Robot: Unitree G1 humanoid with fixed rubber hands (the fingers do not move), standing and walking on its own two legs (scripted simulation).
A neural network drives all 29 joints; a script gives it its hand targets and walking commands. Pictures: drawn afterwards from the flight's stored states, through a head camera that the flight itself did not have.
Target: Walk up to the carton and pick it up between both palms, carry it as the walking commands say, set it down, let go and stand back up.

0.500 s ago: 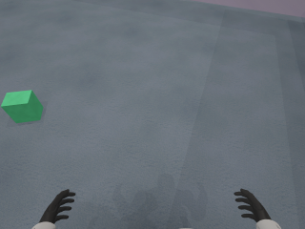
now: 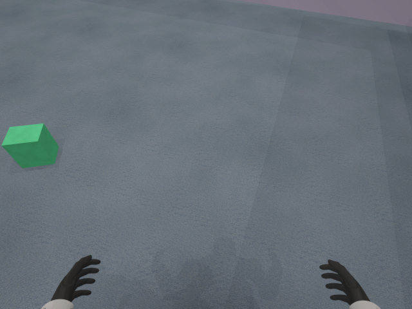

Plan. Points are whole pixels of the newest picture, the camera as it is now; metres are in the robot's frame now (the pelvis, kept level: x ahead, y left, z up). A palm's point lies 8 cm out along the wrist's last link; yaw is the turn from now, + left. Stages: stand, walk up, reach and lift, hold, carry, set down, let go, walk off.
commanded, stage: stand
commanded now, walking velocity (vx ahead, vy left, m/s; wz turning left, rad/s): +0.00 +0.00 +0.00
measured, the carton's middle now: (32, 146) +1.06 +1.01 -0.65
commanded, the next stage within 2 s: walk up in 1.30 s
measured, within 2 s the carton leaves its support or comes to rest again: neither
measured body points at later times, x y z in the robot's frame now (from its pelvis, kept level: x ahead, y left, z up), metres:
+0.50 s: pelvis +0.00 +0.00 +0.00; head +0.01 +0.00 +0.45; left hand +0.17 +0.27 -0.07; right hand +0.15 -0.29 -0.09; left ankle +0.00 +0.12 -0.72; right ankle +0.00 -0.12 -0.72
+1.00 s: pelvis -0.01 +0.00 +0.00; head +0.00 +0.00 +0.45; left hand +0.16 +0.28 -0.07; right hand +0.13 -0.30 -0.09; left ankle +0.00 +0.12 -0.72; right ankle +0.00 -0.12 -0.72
